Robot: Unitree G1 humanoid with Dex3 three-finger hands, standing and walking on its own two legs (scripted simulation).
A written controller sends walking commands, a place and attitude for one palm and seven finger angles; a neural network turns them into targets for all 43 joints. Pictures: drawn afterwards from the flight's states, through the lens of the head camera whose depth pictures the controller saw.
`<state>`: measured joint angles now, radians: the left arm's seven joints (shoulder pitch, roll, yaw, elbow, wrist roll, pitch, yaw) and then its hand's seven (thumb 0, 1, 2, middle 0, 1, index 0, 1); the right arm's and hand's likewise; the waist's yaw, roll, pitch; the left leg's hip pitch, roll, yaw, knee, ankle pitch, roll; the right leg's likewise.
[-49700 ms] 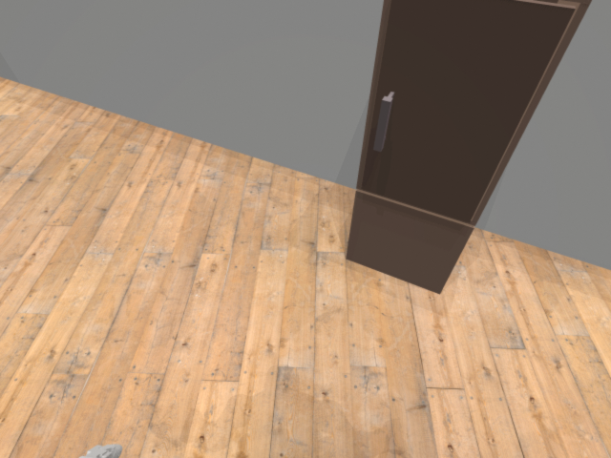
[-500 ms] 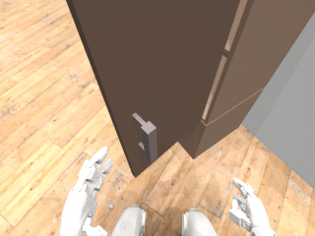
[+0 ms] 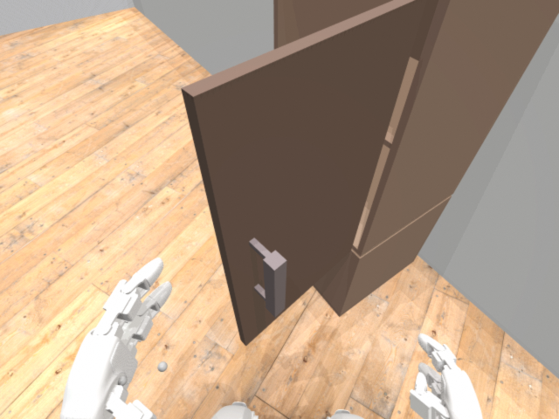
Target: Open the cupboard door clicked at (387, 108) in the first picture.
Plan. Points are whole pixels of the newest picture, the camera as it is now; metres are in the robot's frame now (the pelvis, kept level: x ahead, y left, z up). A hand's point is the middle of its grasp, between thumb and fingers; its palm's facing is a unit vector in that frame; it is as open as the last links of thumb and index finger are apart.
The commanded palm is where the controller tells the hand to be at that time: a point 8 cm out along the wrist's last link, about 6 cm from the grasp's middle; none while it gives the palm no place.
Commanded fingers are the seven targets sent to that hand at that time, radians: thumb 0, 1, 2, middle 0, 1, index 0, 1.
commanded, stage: draw the hand back to the body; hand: left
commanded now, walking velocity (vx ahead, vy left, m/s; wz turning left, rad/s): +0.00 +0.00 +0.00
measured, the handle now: (266, 278) +0.33 +0.04 +0.01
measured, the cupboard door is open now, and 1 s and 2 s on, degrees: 98 98 98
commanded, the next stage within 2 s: step back with the hand held close in 1.12 s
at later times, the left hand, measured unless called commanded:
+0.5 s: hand (53, 294) +0.21 +0.23 +0.18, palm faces +0.30 -0.87 -0.38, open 12.0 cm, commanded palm +0.16 +0.28 +0.21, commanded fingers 0.00 0.51 0.74 -0.19 -0.30 -0.19 -0.30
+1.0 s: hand out of the picture +0.23 +0.26 +0.24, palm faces +0.42 -0.82 -0.38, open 7.6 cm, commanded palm +0.17 +0.30 +0.26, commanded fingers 0.00 0.90 0.90 -0.20 -0.30 -0.20 -0.30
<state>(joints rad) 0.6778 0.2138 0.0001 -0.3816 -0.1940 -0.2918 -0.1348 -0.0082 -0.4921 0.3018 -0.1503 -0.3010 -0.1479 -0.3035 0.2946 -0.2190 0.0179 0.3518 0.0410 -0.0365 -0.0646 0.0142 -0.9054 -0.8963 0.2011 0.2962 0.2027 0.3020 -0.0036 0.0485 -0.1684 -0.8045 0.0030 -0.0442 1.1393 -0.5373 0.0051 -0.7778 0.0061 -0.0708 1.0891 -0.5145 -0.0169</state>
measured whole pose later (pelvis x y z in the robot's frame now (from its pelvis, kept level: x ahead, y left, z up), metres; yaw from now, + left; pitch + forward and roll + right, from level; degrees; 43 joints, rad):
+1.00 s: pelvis +0.03 +0.00 +0.08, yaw -2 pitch -4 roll +0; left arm 0.47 0.33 0.33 -0.42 -0.07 -0.05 0.11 0.02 0.87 0.89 -0.21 -0.30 -0.20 -0.30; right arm 0.21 -0.23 0.03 0.61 0.01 -0.11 -0.08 0.01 -0.91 -0.90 0.20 0.30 0.20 0.30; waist 0.06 0.06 0.00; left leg -0.12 0.00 0.01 0.47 -0.29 0.01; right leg -0.12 0.01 -0.02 0.45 -0.27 0.00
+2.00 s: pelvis -0.07 +0.02 +0.07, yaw +2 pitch -2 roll -2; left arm 0.51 0.41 0.44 -0.51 0.01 -0.20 0.15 0.02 0.89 0.90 -0.21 -0.30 -0.21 -0.31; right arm 0.24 -0.21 0.00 0.56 0.01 -0.07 -0.09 0.01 -0.90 -0.90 0.20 0.30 0.20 0.30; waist -0.02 0.00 0.05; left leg -0.41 -0.01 0.00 0.63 -0.20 0.06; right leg -0.36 0.04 0.04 0.60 -0.20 0.03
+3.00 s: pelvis -0.28 +0.00 +0.07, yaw -8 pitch -2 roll +1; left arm 0.53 0.41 0.42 -0.45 -0.04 -0.15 0.16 0.02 0.89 0.90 -0.21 -0.30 -0.21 -0.30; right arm 0.27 -0.25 -0.02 0.64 0.01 -0.10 -0.07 0.02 -0.91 -0.90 0.20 0.30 0.20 0.30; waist -0.06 -0.04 -0.03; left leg -0.34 -0.02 0.08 0.51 -0.14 0.05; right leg -0.18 0.01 -0.01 0.63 -0.48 0.01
